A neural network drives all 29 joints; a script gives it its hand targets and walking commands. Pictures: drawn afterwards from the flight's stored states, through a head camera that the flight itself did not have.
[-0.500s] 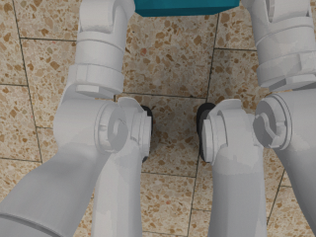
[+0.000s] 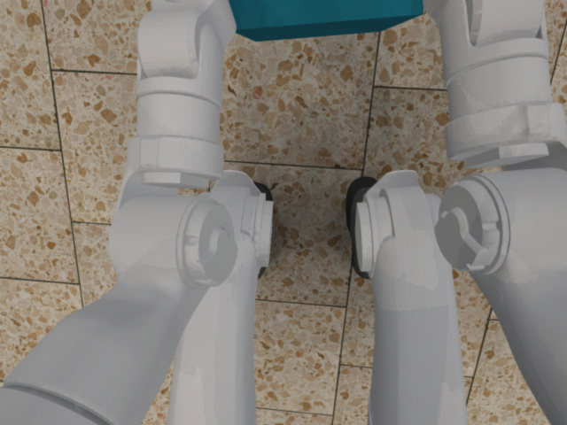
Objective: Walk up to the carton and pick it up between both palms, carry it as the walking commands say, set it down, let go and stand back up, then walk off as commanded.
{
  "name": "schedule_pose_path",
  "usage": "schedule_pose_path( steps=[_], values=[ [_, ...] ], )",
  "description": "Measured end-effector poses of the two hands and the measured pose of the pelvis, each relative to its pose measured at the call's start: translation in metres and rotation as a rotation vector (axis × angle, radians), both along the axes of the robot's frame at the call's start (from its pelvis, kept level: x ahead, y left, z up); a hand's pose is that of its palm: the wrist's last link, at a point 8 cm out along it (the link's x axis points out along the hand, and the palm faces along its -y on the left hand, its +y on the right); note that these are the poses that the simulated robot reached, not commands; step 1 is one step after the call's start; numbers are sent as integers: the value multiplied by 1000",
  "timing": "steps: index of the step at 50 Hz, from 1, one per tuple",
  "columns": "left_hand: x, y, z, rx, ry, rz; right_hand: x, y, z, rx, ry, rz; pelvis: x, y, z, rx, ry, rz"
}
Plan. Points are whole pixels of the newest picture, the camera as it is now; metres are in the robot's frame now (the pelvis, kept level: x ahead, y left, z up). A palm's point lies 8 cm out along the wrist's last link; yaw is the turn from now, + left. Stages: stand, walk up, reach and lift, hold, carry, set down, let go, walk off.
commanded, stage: reach and lift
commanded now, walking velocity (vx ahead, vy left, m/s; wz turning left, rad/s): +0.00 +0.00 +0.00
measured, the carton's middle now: out of the picture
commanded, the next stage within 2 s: none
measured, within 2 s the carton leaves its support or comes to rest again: neither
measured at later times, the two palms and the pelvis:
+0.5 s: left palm out of the picture +0.53 +0.11 -0.06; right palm out of the picture +0.54 -0.13 -0.05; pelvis -0.01 +0.00 +0.05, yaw +0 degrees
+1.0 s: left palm out of the picture +0.50 +0.12 +0.01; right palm out of the picture +0.52 -0.13 +0.01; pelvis -0.02 -0.01 +0.10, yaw -1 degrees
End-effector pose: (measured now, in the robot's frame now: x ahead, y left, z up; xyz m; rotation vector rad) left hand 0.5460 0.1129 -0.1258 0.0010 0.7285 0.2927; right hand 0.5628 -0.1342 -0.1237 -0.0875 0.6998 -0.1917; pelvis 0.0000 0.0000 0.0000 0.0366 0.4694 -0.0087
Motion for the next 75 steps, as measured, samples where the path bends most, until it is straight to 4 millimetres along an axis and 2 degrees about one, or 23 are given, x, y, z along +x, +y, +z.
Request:
schedule_pose_path(
  steps=[15, 23, 34, 49, 75],
  values=[
    [-18, 6, 39, -6, -3, 29, -13, 6, 39, 17, 0, 5, -3, -4, 30, 0, -38, 0],
    [-20, 2, 65, -13, -23, 5, -21, 3, 67, 7, -20, -16, -10, -5, 43, 3, -65, -3],
    [-31, 1, 94, -5, -4, 1, -33, 1, 93, 9, 1, -18, -17, -6, 62, 5, -98, -9],
    [-41, 8, 137, 4, -11, 1, -42, 8, 136, 6, -4, -10, -16, -9, 94, -1, -147, -9],
    [-67, 9, 209, -1, -20, 1, -70, 9, 208, 20, -9, -27, -18, -3, 147, -14, -244, -20]
  ],
)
